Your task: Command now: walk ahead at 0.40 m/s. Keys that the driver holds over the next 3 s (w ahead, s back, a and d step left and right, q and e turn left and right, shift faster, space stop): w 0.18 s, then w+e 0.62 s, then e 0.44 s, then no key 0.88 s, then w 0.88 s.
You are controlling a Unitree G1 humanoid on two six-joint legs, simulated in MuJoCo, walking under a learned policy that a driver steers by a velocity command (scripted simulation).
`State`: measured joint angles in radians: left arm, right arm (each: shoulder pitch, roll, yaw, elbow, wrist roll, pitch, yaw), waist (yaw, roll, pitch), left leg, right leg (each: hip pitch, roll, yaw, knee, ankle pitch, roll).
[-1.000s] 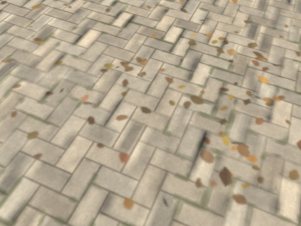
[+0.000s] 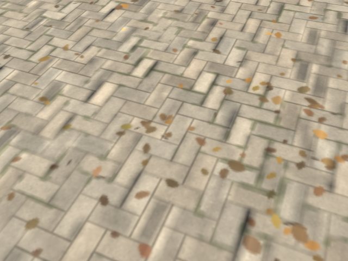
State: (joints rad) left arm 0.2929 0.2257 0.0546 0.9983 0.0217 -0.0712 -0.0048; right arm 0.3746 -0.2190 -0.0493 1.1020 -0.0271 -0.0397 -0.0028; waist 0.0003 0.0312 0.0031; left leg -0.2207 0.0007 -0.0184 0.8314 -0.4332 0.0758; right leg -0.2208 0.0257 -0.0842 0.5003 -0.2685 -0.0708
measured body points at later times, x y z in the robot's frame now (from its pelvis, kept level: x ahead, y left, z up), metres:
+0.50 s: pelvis +0.25 +0.03 -0.01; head +0.28 +0.04 +0.44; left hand +0.25 +0.28 -0.16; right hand +0.36 -0.23 -0.13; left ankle +0.33 +0.10 -0.74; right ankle +0.09 -0.07 -0.65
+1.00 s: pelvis +0.49 -0.05 -0.02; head +0.53 -0.08 +0.43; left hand +0.74 +0.10 -0.14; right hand +0.38 -0.28 -0.17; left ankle +0.37 +0.11 -0.65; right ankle +0.55 -0.13 -0.74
